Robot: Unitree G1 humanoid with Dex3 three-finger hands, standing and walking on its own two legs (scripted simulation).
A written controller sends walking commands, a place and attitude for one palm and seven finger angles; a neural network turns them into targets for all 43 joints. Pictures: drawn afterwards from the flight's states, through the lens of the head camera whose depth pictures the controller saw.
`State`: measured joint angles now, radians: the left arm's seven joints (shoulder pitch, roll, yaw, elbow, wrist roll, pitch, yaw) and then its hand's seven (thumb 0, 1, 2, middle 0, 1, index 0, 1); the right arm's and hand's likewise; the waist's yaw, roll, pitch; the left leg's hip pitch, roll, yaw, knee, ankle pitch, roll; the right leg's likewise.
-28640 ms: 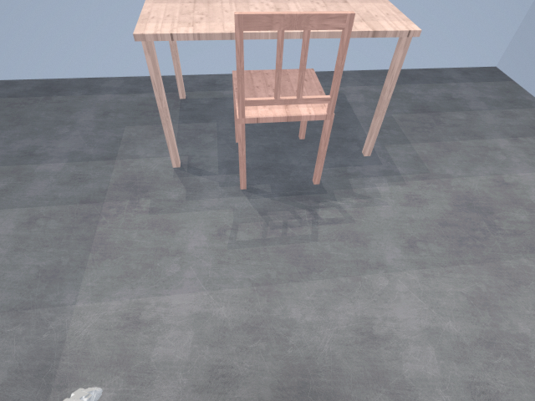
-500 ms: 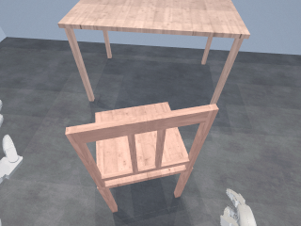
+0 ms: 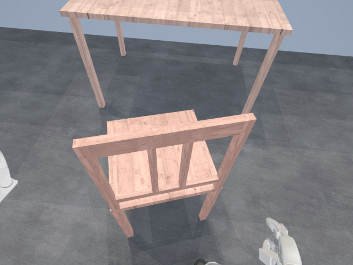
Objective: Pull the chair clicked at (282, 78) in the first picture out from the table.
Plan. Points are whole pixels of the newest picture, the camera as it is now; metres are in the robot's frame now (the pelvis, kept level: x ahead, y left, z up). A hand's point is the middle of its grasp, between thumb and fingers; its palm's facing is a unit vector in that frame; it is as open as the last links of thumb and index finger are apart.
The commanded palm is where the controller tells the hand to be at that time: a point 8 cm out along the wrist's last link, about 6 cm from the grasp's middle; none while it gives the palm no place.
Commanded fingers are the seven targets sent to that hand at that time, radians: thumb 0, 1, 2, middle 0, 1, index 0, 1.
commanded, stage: step back with the hand held close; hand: left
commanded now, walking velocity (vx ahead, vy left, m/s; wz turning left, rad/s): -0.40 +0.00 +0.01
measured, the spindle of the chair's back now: (153, 171) +0.38 +0.09 -0.10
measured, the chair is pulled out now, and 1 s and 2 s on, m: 0.65 0.65 0.65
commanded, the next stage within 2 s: stop stepping back and stand still in 1.02 s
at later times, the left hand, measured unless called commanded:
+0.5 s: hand out of the picture +0.19 +0.27 +0.17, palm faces +0.46 -0.72 -0.53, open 7.4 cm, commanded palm +0.12 +0.29 +0.19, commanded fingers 0.00 0.90 0.90 -0.20 -0.30 -0.20 -0.30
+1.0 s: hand out of the picture +0.10 +0.23 +0.18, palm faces +0.44 -0.80 -0.40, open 7.4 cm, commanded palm +0.04 +0.27 +0.19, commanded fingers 0.00 0.90 0.90 -0.20 -0.30 -0.20 -0.30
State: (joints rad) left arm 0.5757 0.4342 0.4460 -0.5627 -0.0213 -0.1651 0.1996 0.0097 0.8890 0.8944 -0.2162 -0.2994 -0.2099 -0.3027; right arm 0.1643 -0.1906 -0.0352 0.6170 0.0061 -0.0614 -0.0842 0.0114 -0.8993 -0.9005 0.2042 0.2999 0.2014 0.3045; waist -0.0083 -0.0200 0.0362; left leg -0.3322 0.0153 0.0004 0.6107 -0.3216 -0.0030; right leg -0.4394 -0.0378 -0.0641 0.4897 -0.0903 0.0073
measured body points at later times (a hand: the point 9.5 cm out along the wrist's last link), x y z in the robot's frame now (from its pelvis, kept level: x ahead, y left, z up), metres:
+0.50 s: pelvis -0.02 -0.01 +0.00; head +0.02 +0.01 +0.44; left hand +0.16 +0.30 +0.20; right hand +0.15 -0.25 -0.09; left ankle +0.00 +0.12 -0.73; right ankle +0.04 -0.13 -0.73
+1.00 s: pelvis -0.10 -0.03 +0.01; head -0.07 +0.00 +0.46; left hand +0.07 +0.27 +0.20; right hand +0.08 -0.24 -0.07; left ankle -0.04 +0.11 -0.73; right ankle -0.15 -0.17 -0.70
